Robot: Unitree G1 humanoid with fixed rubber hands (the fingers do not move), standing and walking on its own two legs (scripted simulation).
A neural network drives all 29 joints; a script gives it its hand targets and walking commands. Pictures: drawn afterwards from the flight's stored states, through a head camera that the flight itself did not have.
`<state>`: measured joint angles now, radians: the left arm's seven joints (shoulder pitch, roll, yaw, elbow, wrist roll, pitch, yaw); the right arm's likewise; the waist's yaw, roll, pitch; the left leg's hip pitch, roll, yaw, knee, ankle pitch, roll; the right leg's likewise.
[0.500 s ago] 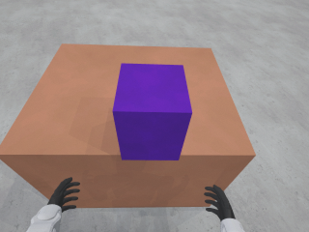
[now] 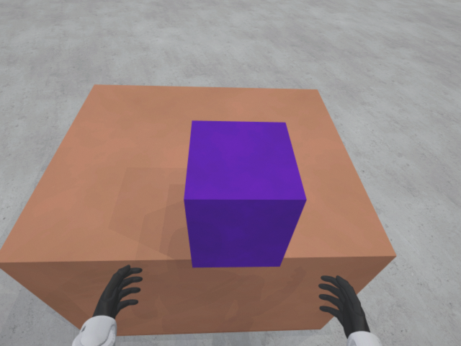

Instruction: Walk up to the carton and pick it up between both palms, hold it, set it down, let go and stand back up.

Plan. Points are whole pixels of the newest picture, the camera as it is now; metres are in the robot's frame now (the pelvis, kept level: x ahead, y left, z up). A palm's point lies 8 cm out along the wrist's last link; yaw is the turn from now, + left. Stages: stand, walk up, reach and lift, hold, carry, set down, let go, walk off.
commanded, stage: reach and lift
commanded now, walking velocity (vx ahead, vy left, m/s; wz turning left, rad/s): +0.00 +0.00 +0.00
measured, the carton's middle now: (237, 196) +0.42 +0.02 -0.01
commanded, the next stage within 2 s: none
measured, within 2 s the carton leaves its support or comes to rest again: neither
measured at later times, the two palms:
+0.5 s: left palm (116, 299) +0.20 +0.22 -0.03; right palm (355, 296) +0.23 -0.21 -0.03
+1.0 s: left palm (121, 259) +0.26 +0.22 +0.00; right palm (335, 250) +0.30 -0.17 +0.01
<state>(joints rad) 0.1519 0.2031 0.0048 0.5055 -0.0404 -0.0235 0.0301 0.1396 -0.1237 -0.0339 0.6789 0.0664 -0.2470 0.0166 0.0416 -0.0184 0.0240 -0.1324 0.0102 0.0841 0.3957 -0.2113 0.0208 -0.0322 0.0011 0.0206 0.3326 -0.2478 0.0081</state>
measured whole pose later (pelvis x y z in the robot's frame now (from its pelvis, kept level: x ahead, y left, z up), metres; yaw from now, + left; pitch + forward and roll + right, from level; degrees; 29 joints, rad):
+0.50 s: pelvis +0.00 -0.03 +0.00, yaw +1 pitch -3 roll +0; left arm 0.07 0.24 0.00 0.67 -0.12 -0.36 -0.02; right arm 0.07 -0.13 0.06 0.75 0.17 -0.45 -0.02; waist 0.06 -0.05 0.00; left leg -0.15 0.03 0.05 0.42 -0.22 -0.01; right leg -0.07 0.02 -0.01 0.41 -0.30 -0.03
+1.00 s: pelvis -0.01 -0.03 -0.01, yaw +3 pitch +0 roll +0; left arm -0.18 0.23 0.03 0.69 -0.16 -0.22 -0.01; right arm -0.22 -0.11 0.10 0.76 0.22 -0.31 -0.12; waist 0.05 -0.04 -0.02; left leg -0.25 0.02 0.03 0.46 -0.21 -0.01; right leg -0.15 0.02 -0.04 0.44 -0.30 -0.03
